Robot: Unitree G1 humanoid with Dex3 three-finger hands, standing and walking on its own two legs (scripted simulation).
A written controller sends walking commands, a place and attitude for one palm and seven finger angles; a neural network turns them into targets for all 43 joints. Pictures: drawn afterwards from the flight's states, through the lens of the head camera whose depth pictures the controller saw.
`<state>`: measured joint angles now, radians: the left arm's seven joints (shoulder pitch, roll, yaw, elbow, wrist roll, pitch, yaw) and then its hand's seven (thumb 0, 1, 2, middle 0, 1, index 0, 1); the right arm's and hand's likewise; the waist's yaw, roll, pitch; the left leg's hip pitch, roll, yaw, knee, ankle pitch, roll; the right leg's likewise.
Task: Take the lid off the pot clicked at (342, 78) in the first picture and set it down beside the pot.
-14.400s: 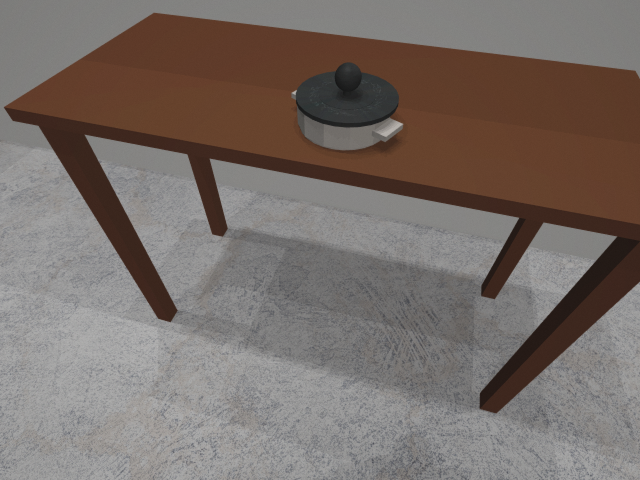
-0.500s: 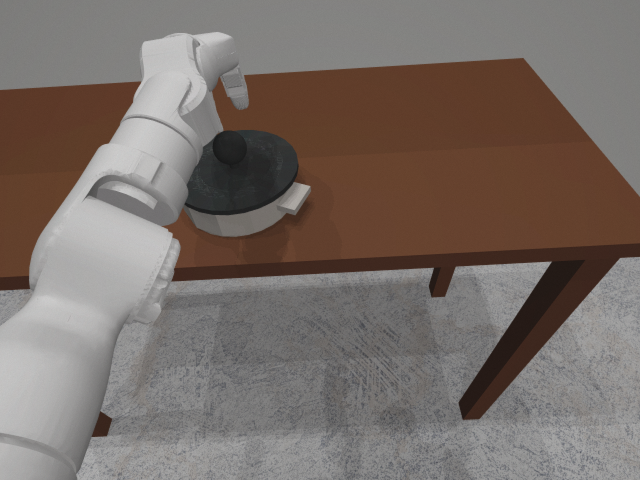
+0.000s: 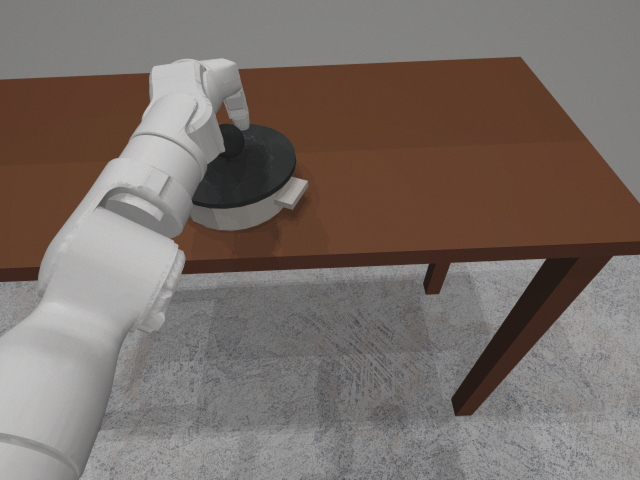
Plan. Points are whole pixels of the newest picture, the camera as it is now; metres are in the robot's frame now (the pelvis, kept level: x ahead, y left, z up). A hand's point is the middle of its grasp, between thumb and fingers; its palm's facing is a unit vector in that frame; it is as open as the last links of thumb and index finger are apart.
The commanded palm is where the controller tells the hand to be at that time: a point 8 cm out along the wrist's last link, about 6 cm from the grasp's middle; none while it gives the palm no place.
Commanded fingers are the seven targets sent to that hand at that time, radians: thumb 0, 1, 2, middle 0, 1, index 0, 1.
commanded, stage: lower the open fingers around the knob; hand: left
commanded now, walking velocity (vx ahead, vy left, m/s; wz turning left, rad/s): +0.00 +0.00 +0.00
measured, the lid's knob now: (227, 141) +0.52 +0.10 +0.17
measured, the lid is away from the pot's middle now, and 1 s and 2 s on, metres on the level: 0.00 0.00 0.01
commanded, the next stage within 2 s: close the fingers and squeeze the knob in 0.56 s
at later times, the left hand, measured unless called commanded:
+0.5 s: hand (216, 145) +0.48 +0.10 +0.19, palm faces -0.37 -0.08 -0.92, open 10.2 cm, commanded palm +0.47 +0.12 +0.24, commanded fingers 0.00 -0.42 1.74 -0.88 -0.08 -0.88 -0.08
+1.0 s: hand (208, 146) +0.48 +0.12 +0.19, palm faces -0.40 -0.08 -0.91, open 9.9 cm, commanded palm +0.48 +0.11 +0.24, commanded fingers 0.00 0.05 0.96 -0.52 -0.94 -0.52 -0.94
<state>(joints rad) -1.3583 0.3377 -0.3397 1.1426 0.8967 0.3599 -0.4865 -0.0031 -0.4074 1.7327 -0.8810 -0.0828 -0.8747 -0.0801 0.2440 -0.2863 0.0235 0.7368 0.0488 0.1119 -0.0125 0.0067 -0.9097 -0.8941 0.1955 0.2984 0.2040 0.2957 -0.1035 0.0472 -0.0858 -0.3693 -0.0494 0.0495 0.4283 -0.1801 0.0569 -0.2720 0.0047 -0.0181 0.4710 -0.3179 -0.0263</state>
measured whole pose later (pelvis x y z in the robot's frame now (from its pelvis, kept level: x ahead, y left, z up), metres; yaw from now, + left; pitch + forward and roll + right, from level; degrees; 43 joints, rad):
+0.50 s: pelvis +0.00 +0.00 +0.00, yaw -1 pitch +7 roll +1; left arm -1.26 0.36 -0.30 1.11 0.90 0.31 -0.46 0.00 -0.41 1.73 -0.88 -0.08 -0.86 -0.08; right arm 0.29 -0.29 0.01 0.74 0.05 0.12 -0.02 0.01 -0.91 -0.89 0.20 0.30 0.20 0.30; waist -0.11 0.06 -0.10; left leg -0.37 -0.04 0.06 0.43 -0.19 0.06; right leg -0.27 0.01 0.00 0.47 -0.32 -0.02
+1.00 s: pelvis +0.00 +0.00 +0.00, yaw +0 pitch +7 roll +1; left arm -1.31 0.37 -0.33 1.16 0.89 0.33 -0.47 0.00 -0.06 1.03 -0.54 -0.77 -0.53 -0.77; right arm 0.27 -0.29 0.01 0.75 0.05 0.13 -0.03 0.01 -0.91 -0.89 0.20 0.30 0.20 0.30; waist -0.12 0.04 -0.09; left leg -0.39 -0.04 0.05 0.45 -0.19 0.06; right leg -0.28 0.01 -0.01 0.48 -0.32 -0.03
